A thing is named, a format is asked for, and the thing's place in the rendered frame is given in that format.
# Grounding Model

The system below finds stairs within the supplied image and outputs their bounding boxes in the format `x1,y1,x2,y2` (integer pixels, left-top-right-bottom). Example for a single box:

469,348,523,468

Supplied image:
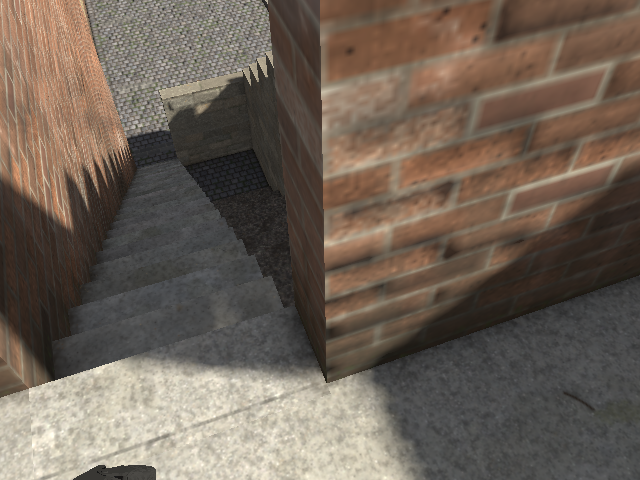
52,158,284,380

